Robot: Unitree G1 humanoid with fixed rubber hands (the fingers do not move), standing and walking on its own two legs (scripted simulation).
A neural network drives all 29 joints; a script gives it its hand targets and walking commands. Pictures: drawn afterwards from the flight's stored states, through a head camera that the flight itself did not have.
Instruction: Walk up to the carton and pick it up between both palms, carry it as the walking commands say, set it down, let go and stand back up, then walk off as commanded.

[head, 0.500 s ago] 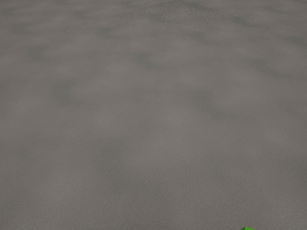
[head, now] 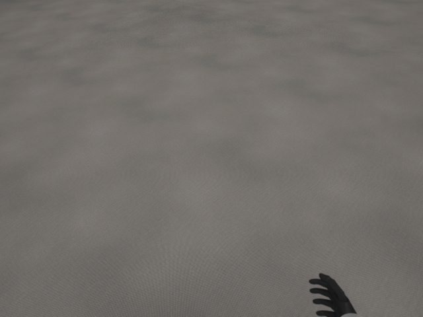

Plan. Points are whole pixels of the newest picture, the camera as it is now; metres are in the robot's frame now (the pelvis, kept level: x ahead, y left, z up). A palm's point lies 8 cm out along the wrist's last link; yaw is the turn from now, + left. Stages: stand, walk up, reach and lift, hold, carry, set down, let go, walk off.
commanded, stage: walk off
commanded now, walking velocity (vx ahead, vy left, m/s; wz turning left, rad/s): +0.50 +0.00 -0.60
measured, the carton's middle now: out of the picture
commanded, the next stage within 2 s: stand in 0.24 s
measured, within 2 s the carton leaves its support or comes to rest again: neither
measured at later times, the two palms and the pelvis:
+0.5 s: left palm (123, 214) +0.41 +0.23 -0.09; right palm out of the picture +0.13 -0.21 -0.11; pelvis +0.22 +0.03 +0.01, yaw -14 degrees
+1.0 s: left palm (142, 206) +0.44 +0.18 -0.10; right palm (323, 252) +0.28 -0.26 -0.13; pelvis +0.27 -0.01 +0.00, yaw -15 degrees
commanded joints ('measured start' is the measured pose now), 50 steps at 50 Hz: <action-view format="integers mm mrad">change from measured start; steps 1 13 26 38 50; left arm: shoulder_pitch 38 -3 -207 -83 -82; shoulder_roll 170 31 17 75 72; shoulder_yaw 20 -18 -39 -43 -24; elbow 0 -94 -3 21 22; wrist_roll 69 46 81 96 85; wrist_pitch -15 -41 16 6 29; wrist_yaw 4 10 -20 39 26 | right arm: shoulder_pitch -43 379 238 272 26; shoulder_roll -25 -288 -120 -46 -77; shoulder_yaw -4 -88 -28 -27 4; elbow -69 45 7 19 29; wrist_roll -8 -25 24 15 12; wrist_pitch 11 -43 -14 91 53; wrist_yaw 12 -39 -47 -21 -38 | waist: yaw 55 -112 31 13 100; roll -144 356 217 -198 96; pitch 127 -363 -19 109 -12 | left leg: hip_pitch -128 944 292 118 239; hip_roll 0 445 174 -56 60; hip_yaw -20 -470 67 -19 -127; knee -144 -706 -750 -215 -785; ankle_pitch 137 229 601 -221 72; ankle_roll -22 95 97 7 85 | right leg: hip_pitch -42 -391 -177 -89 60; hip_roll -162 31 -13 -218 -35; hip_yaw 315 105 -77 285 82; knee -412 477 81 -288 -222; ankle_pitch -43 -264 122 639 147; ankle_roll -129 37 67 -104 23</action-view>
